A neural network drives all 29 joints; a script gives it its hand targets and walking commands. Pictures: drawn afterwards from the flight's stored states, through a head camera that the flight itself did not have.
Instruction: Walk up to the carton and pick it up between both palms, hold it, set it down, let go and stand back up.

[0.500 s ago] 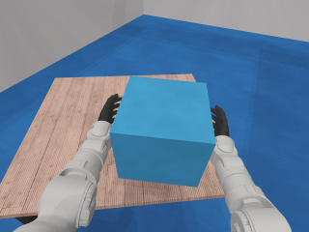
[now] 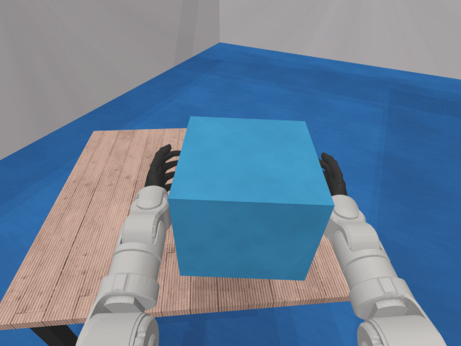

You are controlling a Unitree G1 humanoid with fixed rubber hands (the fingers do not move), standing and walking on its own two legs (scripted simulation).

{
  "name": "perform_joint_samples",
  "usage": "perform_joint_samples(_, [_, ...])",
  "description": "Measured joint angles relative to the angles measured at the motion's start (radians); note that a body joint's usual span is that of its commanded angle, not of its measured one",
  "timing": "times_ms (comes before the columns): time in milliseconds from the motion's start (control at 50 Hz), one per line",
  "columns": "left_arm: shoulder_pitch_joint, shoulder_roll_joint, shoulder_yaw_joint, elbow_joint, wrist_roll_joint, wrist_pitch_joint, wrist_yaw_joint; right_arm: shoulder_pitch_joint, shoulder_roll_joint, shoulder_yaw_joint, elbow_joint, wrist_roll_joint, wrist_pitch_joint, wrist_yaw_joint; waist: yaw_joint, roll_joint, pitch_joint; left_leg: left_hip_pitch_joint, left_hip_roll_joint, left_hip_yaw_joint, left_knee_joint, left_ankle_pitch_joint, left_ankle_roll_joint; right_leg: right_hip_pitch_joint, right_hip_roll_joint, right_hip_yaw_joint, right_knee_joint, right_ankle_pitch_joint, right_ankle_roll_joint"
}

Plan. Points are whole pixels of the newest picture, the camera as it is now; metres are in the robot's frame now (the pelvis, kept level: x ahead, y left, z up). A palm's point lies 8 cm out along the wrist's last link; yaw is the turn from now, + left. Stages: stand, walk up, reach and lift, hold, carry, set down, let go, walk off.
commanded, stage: reach and lift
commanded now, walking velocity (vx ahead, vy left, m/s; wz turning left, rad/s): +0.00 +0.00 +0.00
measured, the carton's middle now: (245, 195) +0.39 -0.03 +0.11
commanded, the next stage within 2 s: hold in 0.90 s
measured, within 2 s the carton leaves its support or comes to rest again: neither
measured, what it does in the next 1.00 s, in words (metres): stands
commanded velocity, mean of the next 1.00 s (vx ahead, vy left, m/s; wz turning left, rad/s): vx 0.00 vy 0.00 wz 0.00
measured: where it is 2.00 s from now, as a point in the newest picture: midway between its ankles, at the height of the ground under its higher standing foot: outside the picture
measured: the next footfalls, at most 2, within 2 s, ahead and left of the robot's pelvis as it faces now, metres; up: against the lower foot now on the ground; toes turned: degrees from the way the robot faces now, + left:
none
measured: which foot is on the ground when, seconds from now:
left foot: down 0.00-1.00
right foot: down 0.00-1.00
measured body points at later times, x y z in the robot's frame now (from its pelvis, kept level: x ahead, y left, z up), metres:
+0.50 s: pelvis -0.01 -0.01 +0.00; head -0.03 +0.02 +0.45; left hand +0.40 +0.13 +0.15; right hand +0.38 -0.18 +0.14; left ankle +0.00 +0.11 -0.74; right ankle +0.03 -0.15 -0.74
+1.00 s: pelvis -0.01 -0.01 +0.00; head -0.05 +0.02 +0.45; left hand +0.39 +0.14 +0.16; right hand +0.38 -0.18 +0.17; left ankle +0.00 +0.11 -0.74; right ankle +0.03 -0.15 -0.74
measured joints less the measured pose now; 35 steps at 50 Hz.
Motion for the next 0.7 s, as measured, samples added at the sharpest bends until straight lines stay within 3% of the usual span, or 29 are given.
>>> perform_joint_samples(240, [0.0,-0.021,0.055,-0.055,0.04,0.05,-0.013,-0.058,-0.005,0.0,0.0,0.0,0.058,0.013,0.013,-0.022,0.016,0.011,0.0,-0.001,-0.011,0.019,0.0,0.006,0.0,0.0,0.0,0.013,-0.003])
perform_joint_samples(700, [0.0,-0.024,0.051,-0.172,0.052,0.156,-0.003,-0.066,-0.002,0.001,-0.017,0.0,0.071,0.025,0.013,-0.029,0.021,0.019,0.0,-0.001,-0.027,0.02,-0.003,0.007,0.0,0.0,0.0,0.006,-0.007])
